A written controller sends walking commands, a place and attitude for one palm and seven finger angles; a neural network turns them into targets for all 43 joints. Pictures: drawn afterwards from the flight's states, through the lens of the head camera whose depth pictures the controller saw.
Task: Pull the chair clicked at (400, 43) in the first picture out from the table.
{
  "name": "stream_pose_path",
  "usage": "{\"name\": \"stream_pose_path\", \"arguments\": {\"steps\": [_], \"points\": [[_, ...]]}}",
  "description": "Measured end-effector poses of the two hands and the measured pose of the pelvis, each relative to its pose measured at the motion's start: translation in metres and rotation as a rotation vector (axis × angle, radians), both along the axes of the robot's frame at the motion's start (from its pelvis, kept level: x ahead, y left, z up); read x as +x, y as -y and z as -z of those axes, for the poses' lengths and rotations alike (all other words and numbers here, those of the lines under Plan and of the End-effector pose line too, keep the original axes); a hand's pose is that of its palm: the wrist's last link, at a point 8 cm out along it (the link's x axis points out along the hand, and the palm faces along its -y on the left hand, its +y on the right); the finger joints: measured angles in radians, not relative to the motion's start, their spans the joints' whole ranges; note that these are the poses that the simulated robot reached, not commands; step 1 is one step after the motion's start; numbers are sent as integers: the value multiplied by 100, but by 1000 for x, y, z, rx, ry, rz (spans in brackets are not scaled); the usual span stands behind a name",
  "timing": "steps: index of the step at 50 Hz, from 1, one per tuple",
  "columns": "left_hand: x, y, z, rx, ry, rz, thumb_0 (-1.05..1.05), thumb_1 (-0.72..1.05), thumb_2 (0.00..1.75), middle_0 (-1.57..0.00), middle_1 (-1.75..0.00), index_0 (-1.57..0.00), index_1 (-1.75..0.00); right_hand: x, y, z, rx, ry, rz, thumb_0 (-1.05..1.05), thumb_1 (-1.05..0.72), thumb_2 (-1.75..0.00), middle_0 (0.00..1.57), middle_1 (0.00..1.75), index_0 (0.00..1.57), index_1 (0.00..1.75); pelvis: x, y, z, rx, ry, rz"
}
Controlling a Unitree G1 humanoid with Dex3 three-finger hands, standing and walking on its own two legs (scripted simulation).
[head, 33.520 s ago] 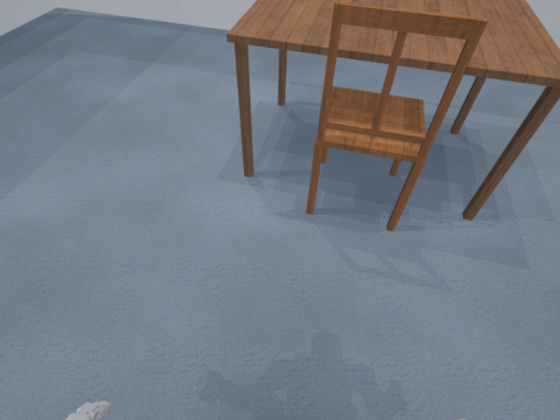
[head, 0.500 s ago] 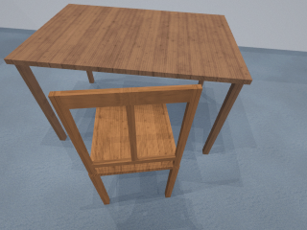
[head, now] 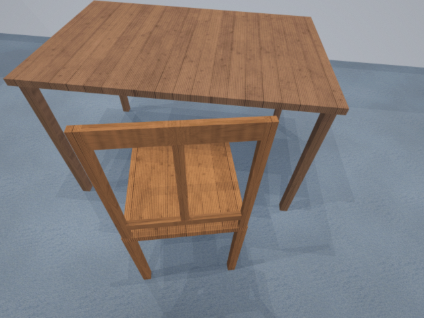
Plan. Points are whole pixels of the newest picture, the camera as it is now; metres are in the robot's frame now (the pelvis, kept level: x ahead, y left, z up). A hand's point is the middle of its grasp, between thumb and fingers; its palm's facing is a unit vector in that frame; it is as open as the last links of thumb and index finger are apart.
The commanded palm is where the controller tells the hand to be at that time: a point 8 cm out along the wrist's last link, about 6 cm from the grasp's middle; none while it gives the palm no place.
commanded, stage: look again from close up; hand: left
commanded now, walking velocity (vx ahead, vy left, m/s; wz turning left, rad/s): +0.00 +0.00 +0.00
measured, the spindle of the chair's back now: (182, 187) +0.43 +0.10 -0.08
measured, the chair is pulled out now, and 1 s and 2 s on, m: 0.22 0.22 0.22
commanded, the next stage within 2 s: shuffle to correct the standing spot in 0.64 s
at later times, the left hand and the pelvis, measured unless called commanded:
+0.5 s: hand out of the picture -0.02 +0.15 -0.18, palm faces +0.03 -0.99 -0.16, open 7.3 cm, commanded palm none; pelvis +0.00 -0.01 +0.00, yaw +0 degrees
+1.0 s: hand out of the picture -0.04 +0.14 -0.18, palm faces +0.06 -0.99 -0.16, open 7.3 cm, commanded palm none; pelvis +0.00 -0.02 +0.00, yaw +3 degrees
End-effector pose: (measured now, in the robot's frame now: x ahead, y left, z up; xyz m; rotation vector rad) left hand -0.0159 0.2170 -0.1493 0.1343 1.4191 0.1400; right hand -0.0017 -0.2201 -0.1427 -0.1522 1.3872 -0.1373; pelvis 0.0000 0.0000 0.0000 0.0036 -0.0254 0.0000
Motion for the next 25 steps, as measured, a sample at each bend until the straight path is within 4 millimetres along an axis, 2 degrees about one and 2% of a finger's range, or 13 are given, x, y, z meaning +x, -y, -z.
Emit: {"name": "stream_pose_path", "arguments": {"steps": [25], "points": [[-12,13,0,-15,-16,-11,0,91,90,-20,-30,-20,-30,-12,0,0,9,-18,10,1,-92,-90,20,30,20,30,-5,6,-1,2,-3,-1]]}}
